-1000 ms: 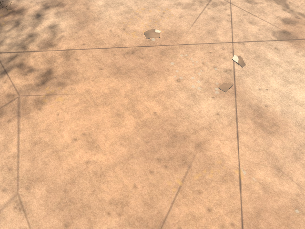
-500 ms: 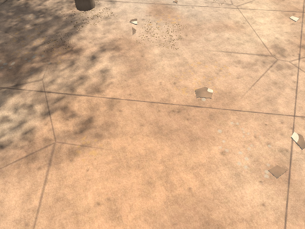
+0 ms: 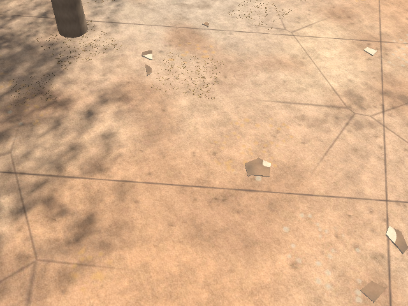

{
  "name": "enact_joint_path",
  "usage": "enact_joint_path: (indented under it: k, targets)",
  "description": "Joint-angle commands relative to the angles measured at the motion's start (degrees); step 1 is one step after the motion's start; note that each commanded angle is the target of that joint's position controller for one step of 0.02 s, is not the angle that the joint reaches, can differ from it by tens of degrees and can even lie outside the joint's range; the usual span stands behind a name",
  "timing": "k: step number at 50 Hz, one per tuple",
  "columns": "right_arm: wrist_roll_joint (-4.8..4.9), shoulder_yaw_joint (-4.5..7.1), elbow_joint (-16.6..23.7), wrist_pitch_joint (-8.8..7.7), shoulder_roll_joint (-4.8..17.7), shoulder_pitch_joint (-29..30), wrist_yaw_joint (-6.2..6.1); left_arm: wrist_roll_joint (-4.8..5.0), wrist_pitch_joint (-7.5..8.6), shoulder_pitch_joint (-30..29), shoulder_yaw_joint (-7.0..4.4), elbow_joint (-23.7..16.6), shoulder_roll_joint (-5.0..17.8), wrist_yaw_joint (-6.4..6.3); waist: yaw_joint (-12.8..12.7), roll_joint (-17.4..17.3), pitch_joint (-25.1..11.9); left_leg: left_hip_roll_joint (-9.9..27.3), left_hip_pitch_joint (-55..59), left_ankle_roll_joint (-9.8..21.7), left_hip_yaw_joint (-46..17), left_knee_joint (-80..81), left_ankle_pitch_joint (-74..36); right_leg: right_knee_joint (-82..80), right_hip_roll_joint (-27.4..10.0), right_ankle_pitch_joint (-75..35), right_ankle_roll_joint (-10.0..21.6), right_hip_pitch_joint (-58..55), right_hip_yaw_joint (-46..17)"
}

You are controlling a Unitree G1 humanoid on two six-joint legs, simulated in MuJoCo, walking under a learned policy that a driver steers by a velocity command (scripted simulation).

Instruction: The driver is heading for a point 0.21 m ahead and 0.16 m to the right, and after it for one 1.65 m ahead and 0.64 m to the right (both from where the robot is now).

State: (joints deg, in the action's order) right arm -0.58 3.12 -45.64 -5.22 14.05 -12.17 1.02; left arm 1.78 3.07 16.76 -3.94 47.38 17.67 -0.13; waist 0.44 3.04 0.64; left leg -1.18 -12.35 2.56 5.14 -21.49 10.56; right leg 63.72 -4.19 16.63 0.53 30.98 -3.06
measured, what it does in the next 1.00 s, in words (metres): walks ahead, turning right: right foot, then left foot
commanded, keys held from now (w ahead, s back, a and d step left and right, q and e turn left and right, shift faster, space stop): w+e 0.94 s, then w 0.06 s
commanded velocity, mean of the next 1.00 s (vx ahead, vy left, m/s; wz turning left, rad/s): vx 0.50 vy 0.00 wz -0.54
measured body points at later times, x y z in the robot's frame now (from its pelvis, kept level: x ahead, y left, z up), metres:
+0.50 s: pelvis +0.27 -0.07 -0.01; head +0.31 -0.08 +0.44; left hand +0.47 +0.16 -0.11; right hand +0.32 -0.37 -0.12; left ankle +0.27 +0.11 -0.65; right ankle +0.30 -0.14 -0.74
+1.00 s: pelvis +0.56 -0.10 +0.00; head +0.58 -0.10 +0.45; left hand +0.81 +0.07 -0.11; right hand +0.49 -0.39 -0.11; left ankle +0.63 -0.02 -0.74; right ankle +0.46 -0.20 -0.66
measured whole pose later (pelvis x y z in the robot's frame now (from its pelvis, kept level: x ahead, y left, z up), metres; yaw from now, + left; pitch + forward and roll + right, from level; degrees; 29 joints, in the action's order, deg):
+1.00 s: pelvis +0.56 -0.10 +0.00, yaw -35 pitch +1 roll +1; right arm -0.6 3.1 -44.1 -5.7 14.9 -13.7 0.7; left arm 1.5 0.9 16.4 -4.2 39.0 18.1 -0.4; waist 1.2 2.9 1.3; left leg -1.4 -13.7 1.6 3.6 -23.7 11.0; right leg 66.9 -2.0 19.0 0.5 30.8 -4.1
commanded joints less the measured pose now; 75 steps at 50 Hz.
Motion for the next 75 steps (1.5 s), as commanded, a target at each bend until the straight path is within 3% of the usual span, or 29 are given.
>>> enact_joint_path:
  k: [1,11,14,16,17,18,19,20,21,23,27,32,37,40,41,42,43,44,45,48,57,62,65,66,67,68,69,71,75]
  targets:
    - [-0.52,1.71,1.62,-1.73,6.41,1.16,-0.27,-0.04,-0.51,0.70,-0.89,-3.70,2.16,-0.04,-0.71,-7.59,0.15,15.40,5.55,8.05,-9.71,13.36,-12.51,-1.05,-3.36,-6.90,-0.75,8.83,-3.76]
    - [1.03,2.70,-3.18,0.32,11.09,-5.75,-1.74,-0.60,-0.29,-15.96,0.80,-11.40,0.02,3.25,4.16,-4.37,4.87,16.71,15.75,5.85,3.48,11.78,-22.80,-26.86,-0.94,-18.83,1.93,10.08,3.81]
    - [1.42,3.19,-3.15,1.87,13.06,-5.57,-2.27,-0.53,-0.53,-15.24,-0.08,-13.08,1.99,4.17,1.69,-6.88,2.09,17.39,20.25,4.18,5.90,3.49,-44.84,-27.89,3.03,-10.47,4.78,4.61,8.18]
    - [1.40,3.57,-2.62,2.95,14.56,-4.75,-2.92,-0.35,-0.92,-5.73,-2.05,-11.50,5.55,3.99,-4.18,-8.51,-3.77,16.44,18.76,2.81,7.09,-11.41,-57.43,-28.35,7.29,-5.96,7.57,-8.63,10.31]
    - [1.50,3.27,-2.07,2.95,14.22,-3.78,-3.18,-0.33,-1.20,3.75,-3.93,-9.23,8.83,3.08,-9.43,-6.38,-8.36,14.14,10.47,0.76,7.95,-25.02,-50.44,-32.83,8.00,-9.46,10.02,-24.09,7.78]
    - [-0.48,1.38,0.32,1.93,8.11,-8.20,-2.62,-0.31,-1.67,7.94,-5.53,-8.27,15.19,1.79,-7.02,6.41,-14.13,7.36,-13.15,-2.58,7.47,-46.34,-10.63,-32.79,-5.81,-8.96,17.40,-46.43,-15.58]
    - [-0.14,0.03,2.01,-0.54,6.03,-7.95,-1.51,-0.21,-0.93,6.73,-4.83,-10.14,15.17,1.89,-5.09,8.50,-22.42,-2.44,-27.78,-3.81,-5.40,-59.35,23.68,-43.33,-15.62,-0.50,26.09,-56.02,-44.76]
    - [2.18,1.38,3.65,-2.29,10.70,-0.47,-0.56,-0.76,-0.36,6.49,-3.49,-9.98,10.85,2.04,-8.19,2.83,-18.15,1.28,-33.96,-2.46,-11.41,-60.50,20.03,-46.50,-14.20,-0.20,22.39,-53.41,-39.27]
    - [2.98,1.11,5.03,-3.16,10.39,2.24,-0.33,-0.85,0.16,3.77,-2.99,-9.96,9.08,1.98,-6.48,0.29,-10.82,3.68,-34.63,-1.36,-10.71,-56.23,14.90,-46.91,-12.00,-3.33,19.95,-45.12,-31.09]
    - [0.79,1.63,3.82,-2.79,10.38,0.96,-1.09,-1.18,0.53,-3.20,-1.89,-11.37,5.72,1.70,-1.22,-3.15,-3.99,7.57,-27.42,-2.26,-10.27,-46.19,9.24,-48.41,-7.32,-14.34,17.00,-29.42,-20.28]
    - [-0.42,1.37,4.71,-0.39,8.12,0.64,-1.31,-1.32,0.84,-3.97,-2.11,-11.99,6.89,0.61,0.98,-1.28,-2.17,7.34,-21.74,-6.08,-8.42,-36.57,3.60,-51.23,-3.91,-22.82,17.08,-17.81,-13.83]
    - [0.14,0.03,7.95,-0.64,5.61,11.85,-0.76,-0.69,0.01,0.33,-2.71,-10.45,8.60,-0.61,-3.58,1.19,-0.55,2.96,-16.25,-7.35,-7.43,-14.50,-14.57,-49.76,0.15,-14.19,12.50,-13.73,-10.34]
    - [1.21,1.25,9.35,-1.72,9.31,13.48,0.30,-0.30,-0.60,2.98,-2.73,-9.20,7.95,-0.93,-3.30,3.22,-0.90,1.99,-13.28,-5.18,-10.59,-7.43,-10.82,-43.07,-3.44,-7.58,10.78,-20.35,-18.91]
    - [0.56,2.96,6.98,-2.61,12.05,2.43,-0.15,-0.83,-0.84,1.90,-1.70,-9.86,4.71,-0.86,2.67,3.57,-5.67,3.89,2.85,-0.82,-10.52,-4.58,-6.00,-30.90,0.20,-9.49,7.25,-18.38,-18.38]
    - [-0.20,3.74,6.27,-2.66,15.20,-5.87,-0.63,-1.78,-0.72,3.62,-0.27,-10.65,0.80,-0.70,5.18,-4.55,-13.81,14.28,17.26,2.57,-20.91,-4.71,-1.49,-13.95,4.52,0.77,4.85,-11.47,-12.57]
    - [-0.66,4.67,4.23,-1.80,19.08,-9.27,-0.12,0.41,-0.20,10.67,0.28,-12.82,-0.48,-0.65,1.20,-25.39,-18.32,25.10,30.52,11.16,-49.38,3.24,16.18,3.04,10.08,19.08,1.97,8.14,-6.58]
    - [0.50,3.38,5.64,-1.62,13.03,-6.90,0.16,0.86,-0.35,9.33,-0.89,-10.87,6.04,-0.92,2.72,-16.76,-13.06,24.42,27.42,9.90,-50.32,5.69,27.35,10.01,5.55,15.40,1.01,14.08,-8.28]
    - [0.74,2.57,6.12,-1.23,10.15,-4.65,-0.15,0.34,-0.70,3.46,-1.68,-11.54,8.54,-0.87,3.98,-11.77,-6.92,22.24,21.35,7.62,-40.60,5.72,23.21,11.36,3.90,10.08,0.65,15.32,-6.64]
    - [0.20,2.05,6.41,-0.92,9.13,-2.13,-0.24,-0.29,-0.98,1.01,-1.70,-11.84,7.87,-0.96,3.06,-7.74,-4.03,19.82,15.35,6.58,-33.20,6.10,14.41,10.32,1.96,6.06,0.27,13.13,-5.34]
    - [-0.22,1.39,5.01,-1.04,6.95,-0.49,-0.65,-0.13,-1.35,-0.23,-1.59,-12.68,4.81,-0.16,1.06,-9.92,-0.72,15.25,6.79,6.49,-20.92,9.58,1.96,4.77,-1.33,1.06,-0.01,8.26,-4.30]
    - [1.38,2.26,0.31,-0.63,11.20,-4.36,-0.50,-1.04,0.04,-11.58,0.82,-15.31,0.01,1.48,3.11,-6.57,1.96,13.81,7.77,8.34,-6.97,13.34,-12.83,-22.14,-0.99,-15.00,-0.70,6.58,0.98]
    - [2.40,2.60,-2.86,0.95,13.22,-9.07,-0.52,-0.48,0.61,-17.71,0.73,-17.62,1.31,2.60,3.93,-7.84,3.46,16.91,13.74,7.10,-6.53,10.89,-17.33,-30.67,0.91,-11.66,1.66,3.57,3.37]
    - [2.82,2.52,-3.46,1.87,13.95,-7.60,-1.01,-1.23,0.62,-5.91,-1.56,-14.23,5.35,2.34,-4.10,-8.10,-4.11,14.52,12.97,4.19,-2.18,-4.50,-38.74,-36.16,5.20,-11.85,5.51,-16.19,6.75]
    - [1.98,1.65,-2.87,1.70,12.04,-7.60,-1.27,-1.39,0.29,3.29,-3.02,-11.63,8.49,1.65,-8.10,-6.53,-10.27,11.98,4.34,2.01,-0.25,-16.94,-32.55,-34.35,2.07,-13.19,7.47,-31.64,2.97]
    - [0.41,-0.48,-0.25,0.79,5.97,-11.30,-0.93,-2.40,-0.09,9.46,-4.16,-10.83,14.83,0.89,-7.20,6.74,-18.55,4.01,-18.09,-1.94,1.02,-39.93,-4.61,-35.69,-13.51,-7.46,15.39,-52.95,-22.33]
    - [0.89,-0.59,-1.02,-0.54,6.80,-11.45,-0.61,-1.64,0.01,9.99,-3.36,-10.84,12.58,1.01,-7.18,9.96,-24.25,0.08,-26.41,-2.26,-8.28,-50.40,22.72,-44.36,-19.01,-2.82,19.55,-54.99,-40.00]
    - [2.72,0.84,0.26,-1.13,11.26,-7.15,-0.18,-1.48,0.33,6.47,-2.12,-10.68,9.25,1.26,-6.92,6.22,-15.49,3.68,-32.03,-1.65,-10.08,-53.81,20.26,-45.32,-16.74,-0.98,16.93,-48.82,-32.28]
    - [2.16,0.78,1.06,-1.29,10.32,-2.29,-0.39,-1.50,0.74,-0.23,-1.01,-10.63,5.75,1.58,-3.59,1.37,-5.20,7.99,-30.30,-1.34,-7.91,-48.01,10.93,-47.93,-11.28,-8.24,13.87,-33.34,-18.27]
    - [1.22,0.59,-0.21,1.16,7.22,-4.96,-0.53,-1.81,2.34,-3.70,-0.80,-9.61,4.37,1.78,1.09,1.88,-2.38,9.90,-22.50,-3.21,-8.13,-41.33,3.23,-54.35,-8.23,-17.20,14.11,-21.46,-9.66]
Keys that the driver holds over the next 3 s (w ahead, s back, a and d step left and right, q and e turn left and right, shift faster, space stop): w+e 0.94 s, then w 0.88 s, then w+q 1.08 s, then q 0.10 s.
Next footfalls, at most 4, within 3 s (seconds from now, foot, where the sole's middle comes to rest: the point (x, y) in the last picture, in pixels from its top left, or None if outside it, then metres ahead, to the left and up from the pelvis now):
0.34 right None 0.34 -0.15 -0.78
0.80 left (213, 256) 0.67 -0.04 -0.78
1.32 right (316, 240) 0.73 -0.42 -0.78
1.84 left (300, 158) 1.12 -0.42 -0.78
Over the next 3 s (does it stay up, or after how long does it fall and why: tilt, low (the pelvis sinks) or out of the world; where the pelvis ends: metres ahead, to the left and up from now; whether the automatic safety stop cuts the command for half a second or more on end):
stays up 1.45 -0.64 -0.01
